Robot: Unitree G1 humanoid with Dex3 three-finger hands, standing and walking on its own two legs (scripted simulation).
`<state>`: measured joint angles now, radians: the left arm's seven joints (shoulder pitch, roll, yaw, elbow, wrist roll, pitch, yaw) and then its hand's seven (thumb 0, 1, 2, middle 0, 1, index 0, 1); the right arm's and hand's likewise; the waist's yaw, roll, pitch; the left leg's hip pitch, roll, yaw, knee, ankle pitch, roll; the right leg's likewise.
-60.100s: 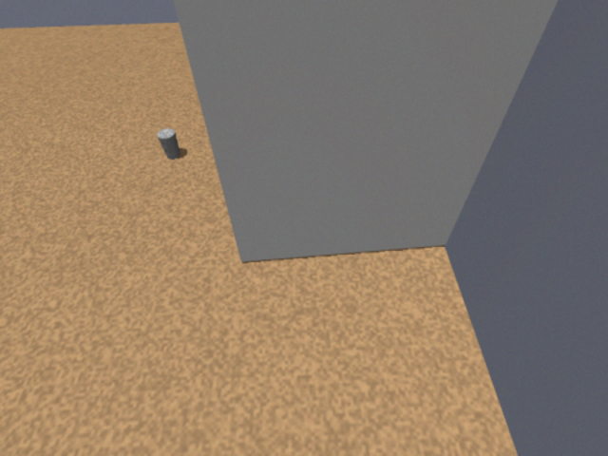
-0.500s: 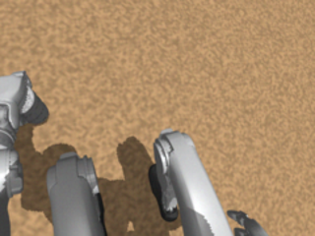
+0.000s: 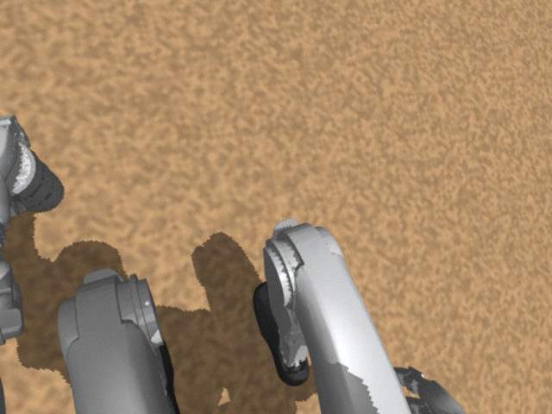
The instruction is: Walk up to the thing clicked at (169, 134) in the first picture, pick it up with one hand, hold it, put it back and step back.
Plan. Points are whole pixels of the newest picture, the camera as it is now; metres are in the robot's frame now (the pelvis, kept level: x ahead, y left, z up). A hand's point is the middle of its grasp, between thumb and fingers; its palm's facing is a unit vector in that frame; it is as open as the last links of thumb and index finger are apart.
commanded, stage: rest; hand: left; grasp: from above
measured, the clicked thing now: (22, 182) +0.48 +0.28 -0.25
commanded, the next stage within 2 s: open in 0.06 s
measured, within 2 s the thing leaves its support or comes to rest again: neither
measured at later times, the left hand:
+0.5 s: hand (1, 178) +0.47 +0.28 -0.20, palm faces -0.43 -0.08 -0.90, open 12.0 cm
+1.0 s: hand (1, 178) +0.47 +0.28 -0.20, palm faces -0.44 -0.09 -0.89, open 13.2 cm
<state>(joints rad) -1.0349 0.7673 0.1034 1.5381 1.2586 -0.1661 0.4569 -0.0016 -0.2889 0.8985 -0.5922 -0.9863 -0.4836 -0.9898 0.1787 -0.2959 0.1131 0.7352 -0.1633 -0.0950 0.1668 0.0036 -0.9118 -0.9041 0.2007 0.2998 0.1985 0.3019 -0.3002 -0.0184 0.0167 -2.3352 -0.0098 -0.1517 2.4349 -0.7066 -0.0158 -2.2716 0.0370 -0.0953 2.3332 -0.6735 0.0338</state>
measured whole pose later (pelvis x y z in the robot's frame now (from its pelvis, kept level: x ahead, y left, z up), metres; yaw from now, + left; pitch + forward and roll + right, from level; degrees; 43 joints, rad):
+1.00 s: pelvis -0.01 +0.00 -0.01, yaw -1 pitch +32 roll -10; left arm -1.04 0.82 0.10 1.56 1.26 -0.17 0.46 0.00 -0.51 1.18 -0.12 -1.17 -0.12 -1.18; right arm 0.19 -0.32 0.15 0.71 -0.18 -0.13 0.20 0.00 -0.90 -0.90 0.20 0.30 0.20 0.30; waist -0.32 -0.03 0.04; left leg -2.35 -0.01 -0.18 2.46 -0.69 -0.02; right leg -2.27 0.04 -0.12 2.34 -0.65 0.04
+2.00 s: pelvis -0.02 +0.00 +0.07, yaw +3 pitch +35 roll -7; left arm -1.06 0.67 -0.06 1.47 1.23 -0.15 0.28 0.00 -0.49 0.99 -0.14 -0.97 -0.13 -0.98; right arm 0.20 -0.30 0.07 0.69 -0.07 -0.01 0.09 0.00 -0.91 -0.91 0.20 0.30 0.20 0.30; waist -0.27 0.01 -0.11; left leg -2.18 -0.01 -0.09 2.18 -0.62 0.01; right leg -2.12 0.02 -0.05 2.11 -0.61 0.03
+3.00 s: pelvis +0.01 +0.00 +0.26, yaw +7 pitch +26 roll -4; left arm -0.09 0.35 -0.02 0.39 0.31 0.22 0.08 0.01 0.84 0.87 -0.21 -0.29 -0.21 -0.30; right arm 0.09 -0.22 0.02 0.57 0.04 -0.05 -0.04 0.01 -0.90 -0.90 0.20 0.30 0.20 0.30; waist -0.06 0.04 -0.21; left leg -1.44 -0.01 -0.08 1.58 -0.59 0.00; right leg -1.39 0.01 -0.04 1.52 -0.58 0.02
